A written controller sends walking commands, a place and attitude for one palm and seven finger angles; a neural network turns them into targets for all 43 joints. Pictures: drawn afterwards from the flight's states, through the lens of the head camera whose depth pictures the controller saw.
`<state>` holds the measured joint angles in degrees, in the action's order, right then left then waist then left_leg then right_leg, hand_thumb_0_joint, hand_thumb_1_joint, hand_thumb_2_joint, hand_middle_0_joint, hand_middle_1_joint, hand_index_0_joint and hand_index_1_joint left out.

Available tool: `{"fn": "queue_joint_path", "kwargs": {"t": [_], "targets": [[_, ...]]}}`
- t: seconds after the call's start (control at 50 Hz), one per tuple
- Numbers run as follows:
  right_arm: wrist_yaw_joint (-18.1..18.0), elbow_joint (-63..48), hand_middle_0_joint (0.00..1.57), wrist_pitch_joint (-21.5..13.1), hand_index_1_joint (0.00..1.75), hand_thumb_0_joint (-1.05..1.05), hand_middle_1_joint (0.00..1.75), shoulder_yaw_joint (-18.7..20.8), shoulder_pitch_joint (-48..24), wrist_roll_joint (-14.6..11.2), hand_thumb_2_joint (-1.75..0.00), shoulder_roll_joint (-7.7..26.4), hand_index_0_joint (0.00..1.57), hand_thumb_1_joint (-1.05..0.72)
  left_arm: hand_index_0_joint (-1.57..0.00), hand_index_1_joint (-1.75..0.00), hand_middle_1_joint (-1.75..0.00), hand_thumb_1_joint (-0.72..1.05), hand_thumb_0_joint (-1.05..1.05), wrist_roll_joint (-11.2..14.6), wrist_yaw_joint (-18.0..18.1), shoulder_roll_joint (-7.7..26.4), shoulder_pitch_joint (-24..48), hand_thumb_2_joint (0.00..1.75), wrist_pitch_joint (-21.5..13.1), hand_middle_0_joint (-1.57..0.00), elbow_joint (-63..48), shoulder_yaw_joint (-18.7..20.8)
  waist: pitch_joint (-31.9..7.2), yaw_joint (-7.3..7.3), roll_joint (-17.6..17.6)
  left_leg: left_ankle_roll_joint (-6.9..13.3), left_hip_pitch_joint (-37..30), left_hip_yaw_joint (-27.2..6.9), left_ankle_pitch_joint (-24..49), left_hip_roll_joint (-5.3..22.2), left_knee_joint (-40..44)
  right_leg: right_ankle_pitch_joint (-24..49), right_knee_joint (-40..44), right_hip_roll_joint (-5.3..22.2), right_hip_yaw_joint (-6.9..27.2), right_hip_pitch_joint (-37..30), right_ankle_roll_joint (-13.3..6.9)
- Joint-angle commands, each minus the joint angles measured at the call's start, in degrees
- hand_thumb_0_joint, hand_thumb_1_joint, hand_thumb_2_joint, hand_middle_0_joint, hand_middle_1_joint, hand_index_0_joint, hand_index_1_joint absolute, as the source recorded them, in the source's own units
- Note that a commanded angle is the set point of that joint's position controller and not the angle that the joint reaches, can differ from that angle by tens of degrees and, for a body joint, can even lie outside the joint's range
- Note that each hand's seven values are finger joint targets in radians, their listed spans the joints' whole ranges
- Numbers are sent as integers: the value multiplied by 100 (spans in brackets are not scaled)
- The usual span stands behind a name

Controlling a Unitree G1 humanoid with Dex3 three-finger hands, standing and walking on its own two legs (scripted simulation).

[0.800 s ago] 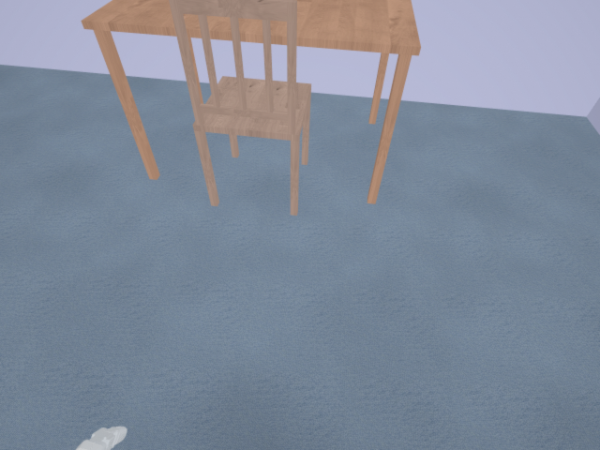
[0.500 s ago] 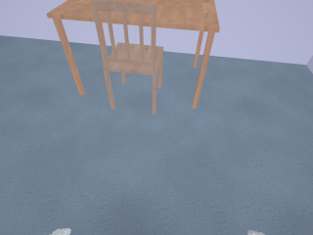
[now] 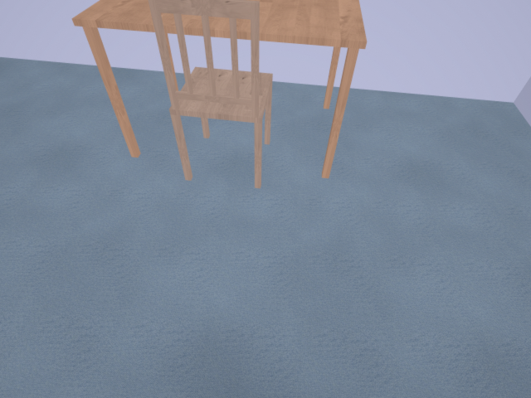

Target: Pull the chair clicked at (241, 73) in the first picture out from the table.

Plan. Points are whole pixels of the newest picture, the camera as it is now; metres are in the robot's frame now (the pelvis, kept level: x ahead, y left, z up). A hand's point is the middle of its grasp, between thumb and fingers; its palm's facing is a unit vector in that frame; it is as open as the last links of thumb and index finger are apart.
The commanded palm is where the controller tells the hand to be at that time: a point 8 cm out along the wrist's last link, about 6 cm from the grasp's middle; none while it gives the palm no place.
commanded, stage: stand and wait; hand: left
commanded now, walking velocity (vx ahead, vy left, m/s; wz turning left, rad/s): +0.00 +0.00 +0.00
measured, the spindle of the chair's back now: (209, 58) +1.28 +0.29 -0.09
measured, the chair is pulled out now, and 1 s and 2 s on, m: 0.00 0.00 0.00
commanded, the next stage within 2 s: look at it before walking up in 0.04 s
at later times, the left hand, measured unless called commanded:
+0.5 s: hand out of the picture +0.08 +0.25 -0.16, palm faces -0.04 -0.95 -0.32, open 7.4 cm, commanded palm none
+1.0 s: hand out of the picture +0.05 +0.23 -0.18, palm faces +0.08 -0.97 -0.22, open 7.4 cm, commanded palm none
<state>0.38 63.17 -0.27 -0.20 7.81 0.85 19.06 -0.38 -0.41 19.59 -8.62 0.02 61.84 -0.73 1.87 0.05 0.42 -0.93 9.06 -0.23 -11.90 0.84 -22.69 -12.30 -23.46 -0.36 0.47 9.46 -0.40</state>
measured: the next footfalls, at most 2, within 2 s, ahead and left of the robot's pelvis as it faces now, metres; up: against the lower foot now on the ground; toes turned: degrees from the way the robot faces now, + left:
right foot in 1.58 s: +0.46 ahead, -0.01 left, +0.00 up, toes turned +5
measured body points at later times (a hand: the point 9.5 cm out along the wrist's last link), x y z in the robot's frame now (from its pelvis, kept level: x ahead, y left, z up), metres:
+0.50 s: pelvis +0.01 +0.00 +0.00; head +0.01 +0.01 +0.45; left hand +0.09 +0.29 -0.13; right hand +0.08 -0.29 -0.13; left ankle +0.01 +0.13 -0.74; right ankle +0.01 -0.11 -0.74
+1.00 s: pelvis +0.04 +0.02 +0.00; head +0.03 +0.03 +0.44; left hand +0.04 +0.28 -0.16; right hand +0.08 -0.25 -0.15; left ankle +0.01 +0.13 -0.72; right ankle +0.01 -0.11 -0.74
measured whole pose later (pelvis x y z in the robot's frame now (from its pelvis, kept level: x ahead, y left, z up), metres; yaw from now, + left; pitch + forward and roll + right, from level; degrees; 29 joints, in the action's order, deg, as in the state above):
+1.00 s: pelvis +0.04 +0.02 +0.00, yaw +5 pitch +0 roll -1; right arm 1.5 62.6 1.7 0.3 14.8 1.4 14.3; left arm -1.4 -0.4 14.9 -15.8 -0.6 60.4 0.5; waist -0.9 -0.4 1.2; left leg 0.6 17.6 1.7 -25.6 1.6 -42.7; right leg -17.1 -24.1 1.4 -3.5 6.8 0.2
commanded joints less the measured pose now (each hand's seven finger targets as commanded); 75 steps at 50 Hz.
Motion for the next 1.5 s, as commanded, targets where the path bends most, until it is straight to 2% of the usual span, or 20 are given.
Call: {"fn": "queue_joint_path", "kwargs": {"t": [0.0, 0.72, 0.76, 0.82, 0.84, 0.88, 0.9, 0.92, 0.96, 1.02, 1.04, 1.06, 1.08, 1.1, 1.14, 1.18, 1.24, 1.38, 1.44, 1.48], "targets": [[-95, -348, 20, -143, 30, 0, 30, 230, -279, -23, -90, 1172, 20, -90, -20, -30, -30, 90, 0, -22, 93, 1186, 293, 90, -132, -20, -348, 250, -266, 0, 1, 243, 14, -502, 299, 546, 383, 41, 560, 711, 683, 121, -171], [-114, -307, 20, -165, 30, 0, 30, 217, -394, -42, -90, 1193, 20, -90, -20, -30, -30, 90, 0, -28, 111, 1172, 251, 90, -155, -20, -300, 242, -381, -10, -60, 232, -314, -445, 975, 624, 464, 1041, 499, 724, 580, -116, -132], [-71, -167, 20, -49, 30, 0, 30, 47, -51, -3, -90, 482, 20, -90, -20, -30, -30, 90, 0, -26, 136, 498, -159, 90, -41, -20, -126, 101, -415, -28, -2, 155, -166, -379, 247, 515, 334, -1, 474, 709, 471, -147, -7], [-27, -251, 20, 49, 30, 0, 30, 83, 90, 53, -90, 444, 20, -90, -20, -30, -30, 90, 0, -86, 73, 650, -454, 90, 51, -20, -156, 206, 162, -132, 220, 219, 821, -357, -1511, 234, 0, -2036, 713, 812, 772, 42, -135], [-16, -321, 20, 74, 30, 0, 30, 93, 88, 66, -90, 417, 20, -90, -20, -30, -30, 90, 0, -100, 61, 756, -590, 90, 61, -20, -175, 265, 330, -192, 505, 195, 1246, -208, -1768, 72, -403, -2534, 919, 1020, 1032, 6, -267], [-4, -544, 20, 91, 30, 0, 30, 146, 58, 54, -90, 345, 20, -90, -20, -30, -30, 90, 0, -115, 91, 980, -955, 90, 38, -20, -251, 392, 419, -324, 1196, 161, 1893, 209, -1684, -8, -1750, -3217, 1553, 1830, 1855, -185, -693], [20, -646, 20, 55, 30, 0, 30, 187, -76, 43, -90, 346, 20, -90, -20, -30, -30, 90, 0, -121, 107, 950, -1025, 90, -29, -20, -275, 426, 572, -363, 1100, 181, 2169, 92, -1682, 149, -2286, -2920, 1657, 2087, 2068, -209, -905], [44, -702, 20, 2, 30, 0, 30, 214, -52, 28, -90, 322, 20, -90, -20, -30, -30, 90, 0, -128, 115, 894, -1001, 90, -115, -20, -298, 454, 535, -283, 880, 197, 2319, 22, -1576, 287, -2491, -2349, 1565, 2172, 1940, -383, -1003], [104, -733, 20, -57, 30, 0, 30, 222, 142, 2, -90, 128, 20, -90, -20, -30, -30, 90, 0, -145, 111, 810, -889, 90, -200, -20, -360, 474, 425, -144, 680, 197, 2069, 136, -1480, 395, -2205, -1319, 1191, 2077, 1202, -434, -962], [114, -486, 20, -133, 30, 0, 30, 218, 1063, -8, -90, -144, 20, -90, -20, -30, -30, 90, 0, -113, 94, 603, -685, 90, -191, -20, -392, 473, 182, 267, 405, 178, 262, 649, -584, 128, -743, -1020, 346, 1596, 58, 482, -516], [66, -292, 20, -166, 30, 0, 30, 280, 1673, 1, -90, 14, 20, -90, -20, -30, -30, 90, 0, -71, 67, 399, -769, 90, -163, -20, -399, 442, -67, 441, -234, 206, -604, 486, -581, 64, -318, -945, -608, 1192, -408, 902, -302], [2, -121, 20, -220, 30, 0, 30, 447, 2336, 72, -90, 548, 20, -90, -20, -30, -30, 90, 0, -15, 16, -14, -803, 90, -138, -20, -507, 370, -159, 676, -1798, 632, -1197, -1583, -1660, 1228, 642, -1355, -2510, 513, -956, 1990, 71], [-67, -70, 20, -240, 30, 0, 30, 507, 2791, 37, -90, 836, 20, -90, -20, -30, -30, 90, 0, -60, 10, -177, -453, 90, -171, -20, -806, 287, 23, 711, -2107, 1070, -1363, -3115, -1667, 2066, 1337, -2249, -3609, 165, -662, 3065, 168], [-94, -111, 20, -200, 30, 0, 30, 477, 2608, 31, -90, 742, 20, -90, -20, -30, -30, 90, 0, -105, 31, -115, -330, 90, -195, -20, -848, 340, 159, 597, -1326, 1315, -1146, -3139, -1580, 2236, 1311, -2031, -4125, 443, -208, 3220, 39], [-118, -240, 20, -262, 30, 0, 30, 361, 2003, 3, -90, 179, 20, -90, -20, -30, -30, 90, 0, -133, -18, -211, -256, 90, -208, -20, -643, 379, 547, 365, -614, 1221, -270, -2418, -1545, 1781, 1403, -1102, -4361, 770, -47, 3069, 30], [-146, -211, 20, -390, 30, 0, 30, 292, 1831, -7, -90, -92, 20, -90, -20, -30, -30, 90, 0, -142, -78, -325, -513, 90, -218, -20, -479, 360, 513, 157, -362, 1126, -147, -1737, -497, 1492, 1396, -533, -4176, 849, -109, 2771, 136], [-187, -61, 20, -482, 30, 0, 30, 295, 2039, -40, -90, -238, 20, -90, -20, -30, -30, 90, 0, -132, -55, -507, -664, 90, -166, -20, -414, 336, 317, 72, -473, 1145, -546, -1050, 848, 1278, 1274, -152, -3946, 833, -246, 2847, 269], [-237, 225, 20, -505, 30, 0, 30, 295, 2518, -29, -90, -498, 20, -90, -20, -30, -30, 90, 0, -81, -81, -635, 393, 90, -197, -20, -780, 356, 752, 291, -609, 1091, -976, -629, 1857, 1126, 1294, 341, -2572, 769, -546, 3202, 307], [-248, 278, 20, -489, 30, 0, 30, 320, 2517, 18, -90, -420, 20, -90, -20, -30, -30, 90, 0, -45, -87, -729, 727, 90, -247, -20, -914, 356, 811, 371, -755, 1055, -927, -474, 2341, 1198, 1123, 309, -1619, 620, -685, 2593, 154], [-244, 294, 20, -482, 30, 0, 30, 351, 2454, 41, -90, -322, 20, -90, -20, -30, -30, 90, 0, -57, -70, -627, 504, 90, -288, -20, -904, 399, 630, 241, -721, 1041, -913, -485, 3161, 1266, 690, 64, -1326, 425, -726, 1909, -22]]}}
